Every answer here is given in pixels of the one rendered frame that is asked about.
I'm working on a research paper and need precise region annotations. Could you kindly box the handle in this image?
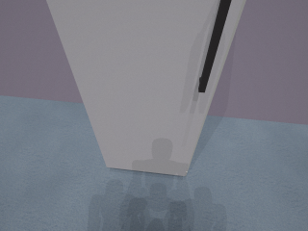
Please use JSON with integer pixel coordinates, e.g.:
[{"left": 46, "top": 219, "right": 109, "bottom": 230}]
[{"left": 198, "top": 0, "right": 232, "bottom": 92}]

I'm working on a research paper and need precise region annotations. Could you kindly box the fridge door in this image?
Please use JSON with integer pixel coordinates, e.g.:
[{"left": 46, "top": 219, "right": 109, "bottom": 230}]
[{"left": 46, "top": 0, "right": 243, "bottom": 176}]

